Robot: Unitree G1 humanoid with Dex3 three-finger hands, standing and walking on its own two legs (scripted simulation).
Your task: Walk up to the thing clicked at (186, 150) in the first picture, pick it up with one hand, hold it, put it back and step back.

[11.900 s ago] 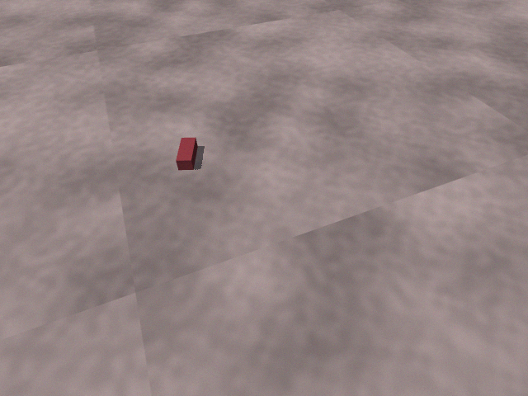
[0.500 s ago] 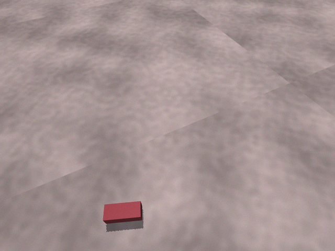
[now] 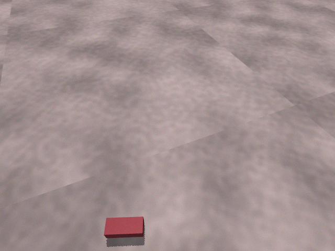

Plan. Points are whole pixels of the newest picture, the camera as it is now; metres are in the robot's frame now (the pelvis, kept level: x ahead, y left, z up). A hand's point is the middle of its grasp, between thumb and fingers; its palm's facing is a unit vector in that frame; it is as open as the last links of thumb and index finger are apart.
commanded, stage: walk up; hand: left
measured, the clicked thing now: (124, 227) +0.39 +0.23 -0.74
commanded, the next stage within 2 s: stand in 1.20 s
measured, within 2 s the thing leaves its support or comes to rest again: neither
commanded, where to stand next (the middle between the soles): +0.00 -0.01 m, yaw +0 degrees
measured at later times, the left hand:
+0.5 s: hand out of the picture +0.09 +0.24 -0.15, palm faces +0.01 -0.94 -0.34, open 7.4 cm
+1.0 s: hand out of the picture +0.08 +0.23 -0.15, palm faces -0.01 -0.94 -0.33, open 7.4 cm
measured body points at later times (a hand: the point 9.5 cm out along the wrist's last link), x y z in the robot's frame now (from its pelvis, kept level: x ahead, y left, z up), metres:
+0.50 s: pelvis +0.01 -0.02 +0.00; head +0.02 -0.02 +0.45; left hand +0.09 +0.28 -0.13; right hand +0.10 -0.32 -0.13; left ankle -0.02 +0.12 -0.74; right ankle +0.01 -0.14 -0.74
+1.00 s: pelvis +0.00 -0.02 +0.00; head +0.00 -0.02 +0.45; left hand +0.08 +0.28 -0.13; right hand +0.06 -0.32 -0.13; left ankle -0.02 +0.12 -0.74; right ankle +0.01 -0.14 -0.74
